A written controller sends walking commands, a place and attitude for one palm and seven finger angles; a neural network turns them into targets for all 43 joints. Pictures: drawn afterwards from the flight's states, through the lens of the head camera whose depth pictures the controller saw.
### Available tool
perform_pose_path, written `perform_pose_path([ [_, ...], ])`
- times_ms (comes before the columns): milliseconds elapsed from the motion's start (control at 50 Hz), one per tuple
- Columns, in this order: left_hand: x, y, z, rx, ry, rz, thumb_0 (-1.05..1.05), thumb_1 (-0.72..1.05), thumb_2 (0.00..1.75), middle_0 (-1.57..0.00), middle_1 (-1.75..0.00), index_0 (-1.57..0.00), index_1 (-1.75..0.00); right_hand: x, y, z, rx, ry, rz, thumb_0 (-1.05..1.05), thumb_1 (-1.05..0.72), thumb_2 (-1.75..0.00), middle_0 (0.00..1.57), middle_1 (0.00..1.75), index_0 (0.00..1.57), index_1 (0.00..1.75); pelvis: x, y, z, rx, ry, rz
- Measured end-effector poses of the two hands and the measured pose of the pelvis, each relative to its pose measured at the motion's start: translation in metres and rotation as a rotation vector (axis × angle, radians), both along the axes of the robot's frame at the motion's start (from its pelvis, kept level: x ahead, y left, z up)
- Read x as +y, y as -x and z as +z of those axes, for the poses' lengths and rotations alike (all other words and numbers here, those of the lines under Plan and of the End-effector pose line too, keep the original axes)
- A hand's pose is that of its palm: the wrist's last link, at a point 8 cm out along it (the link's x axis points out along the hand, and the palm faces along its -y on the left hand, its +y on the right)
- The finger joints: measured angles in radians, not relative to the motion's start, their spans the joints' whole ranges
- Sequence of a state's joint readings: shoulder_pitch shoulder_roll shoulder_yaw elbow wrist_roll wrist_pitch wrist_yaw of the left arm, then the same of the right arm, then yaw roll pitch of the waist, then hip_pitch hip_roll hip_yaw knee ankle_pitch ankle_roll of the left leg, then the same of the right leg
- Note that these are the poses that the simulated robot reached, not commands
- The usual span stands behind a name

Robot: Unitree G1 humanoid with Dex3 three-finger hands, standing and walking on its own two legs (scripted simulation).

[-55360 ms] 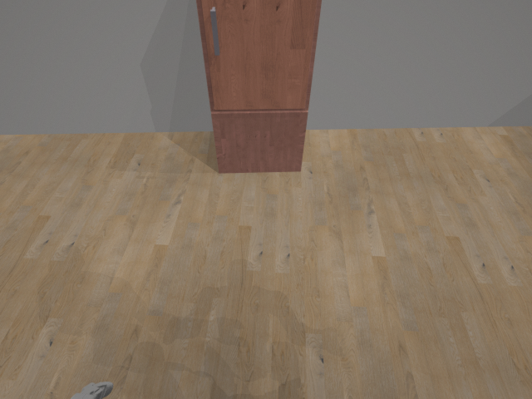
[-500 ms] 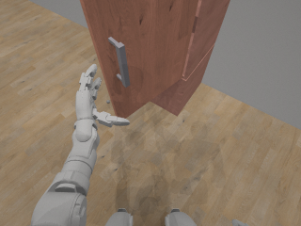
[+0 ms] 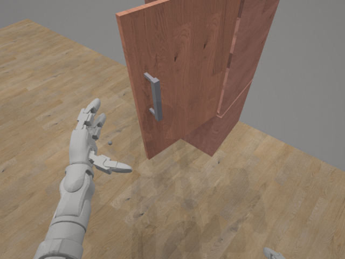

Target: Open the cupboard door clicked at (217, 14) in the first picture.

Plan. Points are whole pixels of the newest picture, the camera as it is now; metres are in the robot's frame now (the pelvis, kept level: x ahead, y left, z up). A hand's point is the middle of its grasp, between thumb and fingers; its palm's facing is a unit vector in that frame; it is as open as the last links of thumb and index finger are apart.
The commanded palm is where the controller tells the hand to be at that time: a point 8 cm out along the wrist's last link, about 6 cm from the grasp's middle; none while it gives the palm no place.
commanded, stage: draw the hand back to the body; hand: left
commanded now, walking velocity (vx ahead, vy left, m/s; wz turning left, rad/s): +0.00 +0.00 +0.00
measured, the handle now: (153, 98) +0.55 +0.08 +0.04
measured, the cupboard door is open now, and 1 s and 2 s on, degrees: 76 76 76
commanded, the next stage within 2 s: step back with the hand held close in 1.16 s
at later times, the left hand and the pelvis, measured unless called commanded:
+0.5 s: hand (47, 163) +0.27 +0.24 +0.14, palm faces +0.31 -0.90 -0.30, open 12.5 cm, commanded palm +0.22 +0.29 +0.16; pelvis +0.01 +0.02 +0.03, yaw +2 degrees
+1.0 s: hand (0, 171) +0.23 +0.29 +0.18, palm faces +0.49 -0.78 -0.39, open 7.6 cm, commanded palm +0.18 +0.32 +0.20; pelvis +0.03 +0.01 +0.04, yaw +2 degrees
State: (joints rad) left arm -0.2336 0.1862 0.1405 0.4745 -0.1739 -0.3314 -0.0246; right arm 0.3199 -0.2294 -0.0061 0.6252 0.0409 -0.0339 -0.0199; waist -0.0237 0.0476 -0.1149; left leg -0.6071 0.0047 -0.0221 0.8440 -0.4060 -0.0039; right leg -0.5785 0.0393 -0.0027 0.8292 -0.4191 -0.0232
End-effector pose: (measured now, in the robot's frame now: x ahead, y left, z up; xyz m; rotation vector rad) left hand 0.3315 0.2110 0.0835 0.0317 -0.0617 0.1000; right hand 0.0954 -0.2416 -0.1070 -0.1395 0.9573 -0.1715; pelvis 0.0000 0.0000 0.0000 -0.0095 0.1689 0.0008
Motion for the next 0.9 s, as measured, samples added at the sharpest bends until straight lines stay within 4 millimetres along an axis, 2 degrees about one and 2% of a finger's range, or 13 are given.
perform_pose_path([
  [100,0.011,0.025,0.008,0.001,0.000,-0.020,-0.01,-0.47,0.32,-0.15,-0.30,-0.15,-0.30,0.002,-0.031,0.017,-0.109,0.028,0.035,0.01,-0.91,-0.90,0.20,0.30,0.20,0.30,0.004,0.001,0.004,-0.040,0.006,0.011],
  [220,0.023,0.049,0.028,0.036,-0.187,0.018,-0.01,-0.34,0.37,-0.16,-0.30,-0.16,-0.30,0.016,-0.067,0.043,-0.217,0.041,0.054,0.01,-0.91,-0.90,0.20,0.30,0.20,0.30,0.009,0.000,0.015,-0.096,-0.003,0.016],
  [340,0.046,0.071,0.051,0.027,-0.239,0.110,-0.01,-0.16,0.45,-0.17,-0.30,-0.17,-0.30,0.035,-0.089,0.060,-0.268,0.027,0.090,0.01,-0.91,-0.90,0.20,0.30,0.20,0.30,0.012,-0.006,0.025,-0.140,-0.004,0.020],
  [480,0.070,0.095,0.070,0.026,-0.275,0.212,0.00,0.08,0.55,-0.18,-0.30,-0.18,-0.30,0.051,-0.097,0.063,-0.262,0.008,0.137,0.01,-0.91,-0.90,0.20,0.30,0.20,0.30,0.016,-0.013,0.033,-0.177,-0.002,0.027],
  [600,0.087,0.113,0.089,0.007,-0.327,0.282,0.00,0.28,0.64,-0.18,-0.30,-0.19,-0.30,0.056,-0.096,0.059,-0.236,-0.004,0.156,0.01,-0.91,-0.90,0.20,0.30,0.20,0.30,0.017,-0.018,0.037,-0.189,-0.005,0.029],
  [800,0.111,0.137,0.122,-0.040,-0.425,0.388,0.01,0.63,0.79,-0.20,-0.30,-0.20,-0.30,0.047,-0.099,0.058,-0.232,-0.003,0.147,0.01,-0.91,-0.90,0.20,0.30,0.20,0.30,0.014,-0.024,0.041,-0.195,-0.008,0.027],
  [900,0.115,0.146,0.124,-0.034,-0.433,0.429,0.01,0.77,0.85,-0.20,-0.30,-0.21,-0.30,0.040,-0.104,0.059,-0.239,0.010,0.147,0.01,-0.91,-0.90,0.20,0.30,0.20,0.30,0.012,-0.025,0.041,-0.195,-0.009,0.032],
])
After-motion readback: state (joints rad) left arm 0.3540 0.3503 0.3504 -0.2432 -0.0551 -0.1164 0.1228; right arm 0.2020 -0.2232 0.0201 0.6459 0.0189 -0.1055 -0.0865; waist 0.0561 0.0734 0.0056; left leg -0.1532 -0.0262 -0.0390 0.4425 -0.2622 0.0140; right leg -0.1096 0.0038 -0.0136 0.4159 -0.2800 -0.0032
